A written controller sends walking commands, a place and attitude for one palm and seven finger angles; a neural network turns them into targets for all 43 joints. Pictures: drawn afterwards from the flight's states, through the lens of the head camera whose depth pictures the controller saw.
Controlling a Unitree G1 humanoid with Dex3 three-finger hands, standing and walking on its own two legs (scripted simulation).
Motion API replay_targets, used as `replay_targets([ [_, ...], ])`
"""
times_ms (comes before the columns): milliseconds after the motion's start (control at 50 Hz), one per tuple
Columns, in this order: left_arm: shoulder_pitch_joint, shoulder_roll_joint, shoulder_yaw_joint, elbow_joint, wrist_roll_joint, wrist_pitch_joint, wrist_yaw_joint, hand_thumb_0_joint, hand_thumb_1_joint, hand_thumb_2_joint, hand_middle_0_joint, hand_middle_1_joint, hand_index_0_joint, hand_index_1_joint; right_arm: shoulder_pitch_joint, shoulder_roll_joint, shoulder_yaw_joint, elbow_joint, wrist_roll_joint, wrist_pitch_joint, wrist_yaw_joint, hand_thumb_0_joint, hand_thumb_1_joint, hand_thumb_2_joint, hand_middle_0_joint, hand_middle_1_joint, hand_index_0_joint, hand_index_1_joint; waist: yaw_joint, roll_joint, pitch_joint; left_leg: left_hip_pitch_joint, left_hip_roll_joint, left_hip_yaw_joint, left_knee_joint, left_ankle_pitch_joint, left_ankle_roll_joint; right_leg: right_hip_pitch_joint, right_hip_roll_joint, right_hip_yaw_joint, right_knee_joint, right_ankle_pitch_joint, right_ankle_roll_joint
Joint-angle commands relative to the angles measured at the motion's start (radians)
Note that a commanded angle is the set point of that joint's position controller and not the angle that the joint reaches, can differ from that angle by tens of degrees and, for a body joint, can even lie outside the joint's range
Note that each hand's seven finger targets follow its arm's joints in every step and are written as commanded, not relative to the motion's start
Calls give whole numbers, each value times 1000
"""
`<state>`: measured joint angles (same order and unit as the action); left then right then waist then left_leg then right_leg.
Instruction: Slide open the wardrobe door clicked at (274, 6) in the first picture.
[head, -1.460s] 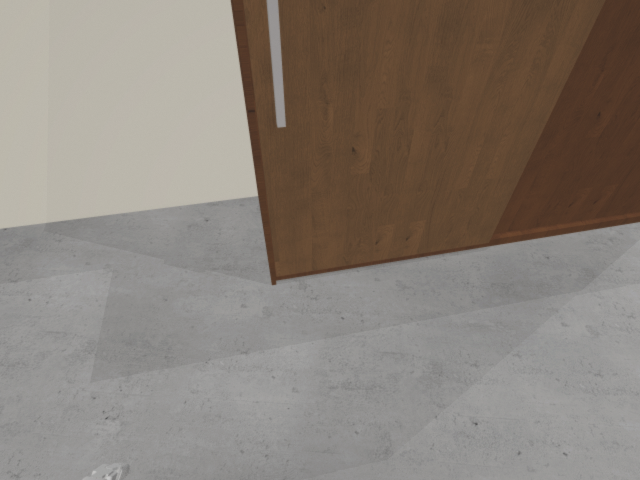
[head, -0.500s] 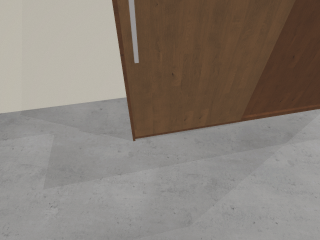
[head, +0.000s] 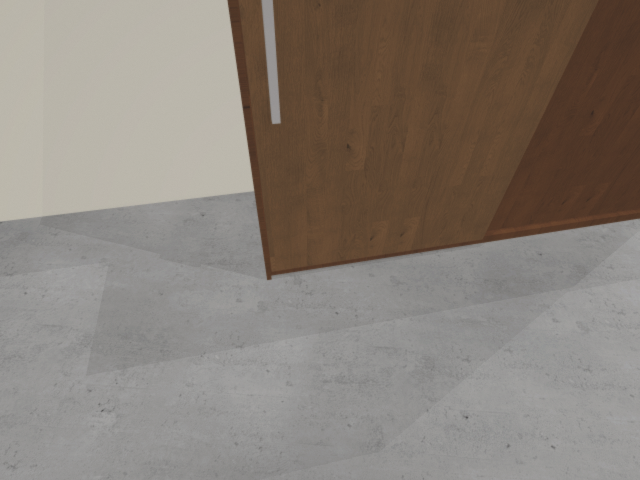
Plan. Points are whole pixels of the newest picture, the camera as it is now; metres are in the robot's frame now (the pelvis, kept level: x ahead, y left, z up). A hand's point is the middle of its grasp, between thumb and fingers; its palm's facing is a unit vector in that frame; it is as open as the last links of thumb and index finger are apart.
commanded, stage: walk to a spot facing it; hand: left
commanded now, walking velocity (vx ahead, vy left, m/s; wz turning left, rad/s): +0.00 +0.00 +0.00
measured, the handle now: (270, 56) +0.95 +0.18 +0.10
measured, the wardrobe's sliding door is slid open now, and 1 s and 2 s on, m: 0.00 0.00 0.00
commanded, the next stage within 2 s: turn to face it in 1.66 s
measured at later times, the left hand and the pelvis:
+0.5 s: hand out of the picture +0.05 +0.18 -0.18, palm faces -0.14 -0.95 -0.28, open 7.4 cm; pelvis -0.01 -0.03 -0.03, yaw -11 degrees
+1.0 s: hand out of the picture +0.15 +0.19 -0.19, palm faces -0.29 -0.94 -0.20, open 7.4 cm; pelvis +0.11 +0.00 -0.01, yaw -25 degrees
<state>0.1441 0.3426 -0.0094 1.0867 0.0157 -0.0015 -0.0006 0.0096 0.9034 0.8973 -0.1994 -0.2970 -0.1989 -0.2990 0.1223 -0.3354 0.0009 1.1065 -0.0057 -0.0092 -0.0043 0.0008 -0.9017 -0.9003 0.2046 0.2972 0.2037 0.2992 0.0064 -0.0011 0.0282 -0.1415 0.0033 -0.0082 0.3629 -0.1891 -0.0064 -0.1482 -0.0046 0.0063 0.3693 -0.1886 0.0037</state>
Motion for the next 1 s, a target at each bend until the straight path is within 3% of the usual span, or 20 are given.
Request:
replay_targets([
  [0, -35, 204, 43, -66, -4, -26, 12, 0, 900, 900, -200, -300, -200, -300, -48, -211, -37, -61, -1, -27, -9, 0, -900, -900, 200, 300, 200, 300, -6, 3, -57, 7, 112, -103, -64, 102, 30, 9, -114, 98, -65, 81, -31],
  [100, -41, 204, 47, -75, -3, -21, 10, 0, 900, 900, -200, -300, -200, -300, -43, -213, -40, -63, -3, -25, -12, 0, -900, -900, 200, 300, 200, 300, -9, 5, -42, 25, 118, -85, -49, 104, 27, -21, -107, 116, -57, 108, -35],
  [160, 19, 98, 34, -78, -4, 12, 15, 0, 900, 900, -200, -300, -200, -300, 25, -94, -26, -65, -5, -5, -18, 0, -900, -900, 200, 300, 200, 300, -13, 1, -38, 21, 127, -37, 5, 105, 12, -72, -100, 127, 6, 166, -21],
  [280, 52, 79, 57, -149, 2, 38, 2, 0, 900, 900, -200, -300, -200, -300, 41, -133, -66, -139, -7, 13, -30, 0, -900, -900, 200, 300, 200, 300, -12, 86, -37, 15, 230, -71, 6, 86, 65, -202, -19, 87, 227, 109, -4],
  [340, 92, 42, 68, -176, 2, 50, -5, 0, 900, 900, -200, -300, -200, -300, 14, -135, -81, -175, -9, 10, -28, 0, -900, -900, 200, 300, 200, 300, 6, 190, -40, -12, 350, -102, -20, 220, 163, -242, 0, 17, 473, -267, 15],
  [360, 106, 35, 73, -181, 1, 50, -7, 0, 900, 900, -200, -300, -200, -300, -5, -128, -85, -186, -10, 10, -29, 0, -900, -900, 200, 300, 200, 300, 15, 190, -38, -33, 365, -79, 7, 265, 170, -224, -24, 24, 477, -295, 11],
  [400, 204, 21, 82, -165, 5, 40, -18, 0, 900, 900, -200, -300, -200, -300, -35, -121, -87, -199, -16, 14, -22, 0, -900, -900, 200, 300, 200, 300, 65, 141, -69, -124, 314, 15, 127, 32, 107, -60, -28, -6, 312, -225, 3],
  [420, 279, 52, 93, -147, 13, 31, -21, 0, 900, 900, -200, -300, -200, -300, -54, -101, -84, -211, -11, 23, -15, 0, -900, -900, 200, 300, 200, 300, 108, -8, -79, -248, 224, 78, 309, -212, 44, 51, -44, 59, 134, -161, -12],
  [440, 306, 162, 115, -150, 28, 13, -6, 0, 900, 900, -200, -300, -200, -300, -42, 1, -67, -246, -5, 31, -7, 0, -900, -900, 200, 300, 200, 300, 110, -395, -15, -528, 39, 172, 649, -470, -46, 84, -291, 542, -129, -323, -101],
  [460, 321, 172, 114, -165, 9, 15, 11, 0, 900, 900, -200, -300, -200, -300, -107, -27, -68, -282, -14, 29, -4, 0, -900, -900, 200, 300, 200, 300, 123, -330, 58, -561, 28, 24, 751, -427, -36, -36, -353, 703, -259, -391, -154],
  [480, 249, 145, 116, -185, 5, 10, 13, 0, 900, 900, -200, -300, -200, -300, -70, -51, -79, -269, -14, 26, 2, 0, -900, -900, 200, 300, 200, 300, 67, -251, 82, -542, 70, -24, 777, -295, -23, -84, -311, 631, -279, -552, -164],
  [500, 210, 114, 114, -196, 3, 2, 10, 0, 900, 900, -200, -300, -200, -300, -71, -47, -83, -260, -13, 19, 7, 0, -900, -900, 200, 300, 200, 300, 54, -198, 100, -532, 82, -20, 792, -235, -23, -126, -276, 624, -272, -572, -162],
  [560, 203, 50, 100, -196, 0, -31, 5, 0, 900, 900, -200, -300, -200, -300, -3, -19, -86, -223, -23, 5, 17, 0, -900, -900, 200, 300, 200, 300, 12, -68, 33, -488, 94, -9, 766, -76, -42, -65, -195, 453, -208, -347, -156],
  [660, 295, 22, 104, -160, 3, -52, 1, 0, 900, 900, -200, -300, -200, -300, -5, 22, -83, -237, -24, -8, 16, 0, -900, -900, 200, 300, 200, 300, 29, -94, -13, -533, 88, 8, 694, -24, -61, 48, -157, 388, -175, -183, -172],
  [800, 348, 14, 105, -139, 13, -54, 8, 0, 900, 900, -200, -300, -200, -300, -91, 38, -75, -293, -17, -28, 14, 0, -900, -900, 200, 300, 200, 300, 64, -126, 0, -540, 78, 13, 510, -80, -63, 107, -177, 452, -150, -94, -212],
  [880, 304, 35, 112, -153, 16, -47, 12, 0, 900, 900, -200, -300, -200, -300, -80, 50, -73, -309, -5, -44, 12, 0, -900, -900, 200, 300, 200, 300, 54, -160, 15, -360, 40, 22, 327, -136, -43, 14, -172, 459, -90, 22, -204],
  [920, 242, 44, 118, -167, 13, -42, 12, 0, 900, 900, -200, -300, -200, -300, 30, 40, -77, -278, -1, -53, 5, 0, -900, -900, 200, 300, 200, 300, -7, -140, -3, -116, 22, 31, 172, -78, -37, -125, -130, 421, -5, 8, -165],
  [940, 218, 22, 118, -178, 9, -40, 9, 0, 900, 900, -200, -300, -200, -300, 138, 9, -81, -241, 0, -60, -8, 0, -900, -900, 200, 300, 200, 300, -48, -84, -37, 88, 29, 25, 75, -53, -28, -236, -57, 368, 103, 7, -131],
  [960, 221, -21, 116, -192, -2, -38, -1, 0, 900, 900, -200, -300, -200, -300, 279, -78, -101, -202, -6, -66, -22, 0, -900, -900, 200, 300, 200, 300, -104, 100, -127, 324, 199, -154, 11, -176, 7, -388, 44, 264, 332, -91, -90],
  [980, 235, -71, 107, -208, -6, -43, -12, 0, 900, 900, -200, -300, -200, -300, 372, -163, -118, -188, -17, -65, -22, 0, -900, -900, 200, 300, 200, 300, -111, 337, -147, 383, 476, -486, -117, -291, 95, -579, 121, 89, 643, -391, -27],
])
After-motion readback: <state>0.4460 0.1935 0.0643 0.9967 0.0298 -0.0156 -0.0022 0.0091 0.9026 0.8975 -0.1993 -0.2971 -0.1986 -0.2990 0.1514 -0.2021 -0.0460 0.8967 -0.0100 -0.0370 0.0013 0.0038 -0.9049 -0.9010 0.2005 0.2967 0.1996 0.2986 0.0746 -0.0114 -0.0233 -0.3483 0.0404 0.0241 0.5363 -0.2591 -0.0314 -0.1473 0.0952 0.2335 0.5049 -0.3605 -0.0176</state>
